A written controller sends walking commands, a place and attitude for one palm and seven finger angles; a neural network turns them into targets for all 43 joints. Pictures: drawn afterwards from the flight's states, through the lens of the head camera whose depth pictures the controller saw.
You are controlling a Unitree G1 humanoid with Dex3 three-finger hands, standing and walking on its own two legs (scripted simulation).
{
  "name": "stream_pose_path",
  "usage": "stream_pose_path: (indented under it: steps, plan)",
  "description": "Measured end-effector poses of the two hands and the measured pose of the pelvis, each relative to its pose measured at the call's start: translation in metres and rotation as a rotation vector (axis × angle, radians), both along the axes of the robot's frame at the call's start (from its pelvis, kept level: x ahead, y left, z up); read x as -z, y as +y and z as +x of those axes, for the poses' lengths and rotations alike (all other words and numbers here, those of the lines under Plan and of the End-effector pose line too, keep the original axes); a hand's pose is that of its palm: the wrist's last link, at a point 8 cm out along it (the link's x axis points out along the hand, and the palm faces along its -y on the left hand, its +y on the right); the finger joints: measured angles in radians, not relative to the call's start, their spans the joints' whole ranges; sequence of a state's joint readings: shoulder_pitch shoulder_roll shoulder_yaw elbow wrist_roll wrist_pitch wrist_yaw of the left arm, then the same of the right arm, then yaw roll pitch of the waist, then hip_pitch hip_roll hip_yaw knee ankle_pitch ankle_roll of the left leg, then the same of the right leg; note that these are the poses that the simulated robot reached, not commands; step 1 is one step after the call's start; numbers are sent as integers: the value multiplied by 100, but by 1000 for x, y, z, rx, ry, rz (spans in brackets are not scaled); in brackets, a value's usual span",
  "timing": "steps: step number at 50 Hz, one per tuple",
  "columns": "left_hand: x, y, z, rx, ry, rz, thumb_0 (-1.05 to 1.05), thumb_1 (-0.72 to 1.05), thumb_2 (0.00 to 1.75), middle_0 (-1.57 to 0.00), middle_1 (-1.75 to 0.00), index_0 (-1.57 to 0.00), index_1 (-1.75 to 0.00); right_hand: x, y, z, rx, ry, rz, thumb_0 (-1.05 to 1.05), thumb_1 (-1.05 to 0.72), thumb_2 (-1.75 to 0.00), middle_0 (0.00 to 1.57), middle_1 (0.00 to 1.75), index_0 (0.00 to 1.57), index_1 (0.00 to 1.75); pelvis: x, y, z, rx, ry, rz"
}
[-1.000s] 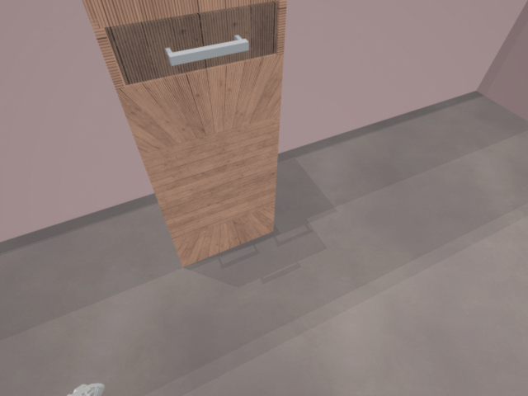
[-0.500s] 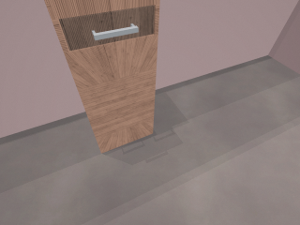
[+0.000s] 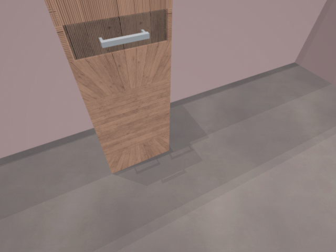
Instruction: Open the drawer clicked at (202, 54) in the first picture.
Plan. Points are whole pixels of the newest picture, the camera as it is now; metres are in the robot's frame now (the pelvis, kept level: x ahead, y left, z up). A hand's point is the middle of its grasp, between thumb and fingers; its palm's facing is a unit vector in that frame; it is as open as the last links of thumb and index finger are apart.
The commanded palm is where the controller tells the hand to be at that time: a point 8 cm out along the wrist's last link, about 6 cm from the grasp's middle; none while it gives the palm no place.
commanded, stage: look at it before walking up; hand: left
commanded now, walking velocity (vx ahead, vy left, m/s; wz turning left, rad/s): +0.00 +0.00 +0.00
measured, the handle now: (124, 37) +0.81 +0.21 +0.13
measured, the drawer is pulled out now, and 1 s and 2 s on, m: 0.00 0.00 0.00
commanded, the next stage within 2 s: walk to a spot facing it in 0.44 s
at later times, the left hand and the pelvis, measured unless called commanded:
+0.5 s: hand out of the picture +0.07 +0.25 -0.16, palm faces -0.03 -0.94 -0.33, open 7.4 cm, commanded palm none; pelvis +0.00 +0.00 +0.00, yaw +0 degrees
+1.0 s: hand out of the picture +0.05 +0.17 -0.18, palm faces -0.14 -0.95 -0.27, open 7.4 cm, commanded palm none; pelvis -0.03 -0.02 -0.03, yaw -11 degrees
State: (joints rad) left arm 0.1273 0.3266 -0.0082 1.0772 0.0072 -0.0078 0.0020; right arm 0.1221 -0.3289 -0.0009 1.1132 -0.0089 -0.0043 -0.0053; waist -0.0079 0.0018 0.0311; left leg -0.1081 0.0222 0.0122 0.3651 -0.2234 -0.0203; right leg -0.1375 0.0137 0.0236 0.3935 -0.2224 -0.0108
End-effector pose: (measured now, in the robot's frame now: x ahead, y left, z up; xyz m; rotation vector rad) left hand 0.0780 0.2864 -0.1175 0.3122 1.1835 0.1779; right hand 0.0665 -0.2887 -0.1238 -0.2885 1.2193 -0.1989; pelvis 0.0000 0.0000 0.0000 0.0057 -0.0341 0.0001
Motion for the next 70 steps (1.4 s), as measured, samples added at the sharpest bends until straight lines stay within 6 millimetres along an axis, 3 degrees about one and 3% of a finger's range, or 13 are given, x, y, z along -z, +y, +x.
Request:
stream_pose_path:
  steps: [34, 41, 47, 55, 63, 70]
  plan:
    - [5, 4, -14, -5, 48, 5, 0, 90, 90, -20, -30, -21, -30, 0, 3, -3, 24, -17, -9, 1, -91, -90, 21, 30, 20, 30, 2, 3, -5, 38, 8, 1]
    - [22, -20, -17, 49, 91, -29, 0, 90, 90, -20, -30, -20, -30, 18, 17, -25, 111, -46, 50, 1, -91, -90, 21, 30, 20, 30, 14, -2, -15, 120, 7, 28]
    - [31, -55, -19, 92, 84, -40, 0, 90, 90, -20, -30, -20, -30, 49, 12, -55, 191, -22, 117, 1, -91, -90, 21, 30, 20, 30, 30, -20, -22, 184, -6, 27]
    - [18, -85, -32, 131, 126, -71, 0, 90, 90, -20, -30, -21, -30, 31, 3, -78, 272, -12, 123, 1, -91, -90, 21, 30, 20, 30, 11, -28, -33, 258, 22, 36]
    - [13, -79, -11, 219, 115, -67, 0, 90, 90, -20, -30, -21, -30, 12, -3, -91, 361, -81, 74, 1, -91, -90, 20, 30, 20, 30, 4, -18, -38, 361, 44, 44]
    - [19, -56, 26, 311, 74, -60, 0, 90, 90, -20, -30, -21, -30, -1, 13, -109, 427, -141, 14, 1, -91, -90, 20, 30, 20, 30, 7, 7, -43, 444, 61, 30]
